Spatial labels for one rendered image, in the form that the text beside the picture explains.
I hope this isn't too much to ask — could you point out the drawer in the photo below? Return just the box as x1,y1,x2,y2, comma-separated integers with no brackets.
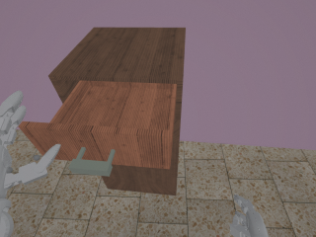
19,80,177,170

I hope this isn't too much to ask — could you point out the cabinet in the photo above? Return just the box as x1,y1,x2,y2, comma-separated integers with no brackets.
48,27,186,196

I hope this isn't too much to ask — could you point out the robot right hand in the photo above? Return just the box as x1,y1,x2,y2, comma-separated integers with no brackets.
229,195,269,237

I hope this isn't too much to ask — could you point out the robot left hand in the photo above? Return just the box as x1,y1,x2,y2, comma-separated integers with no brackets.
0,90,61,198

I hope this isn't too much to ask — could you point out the handle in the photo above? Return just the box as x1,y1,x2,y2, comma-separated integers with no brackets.
68,147,116,177

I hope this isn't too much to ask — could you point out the robot left forearm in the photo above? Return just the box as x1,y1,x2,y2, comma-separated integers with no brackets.
0,198,14,237

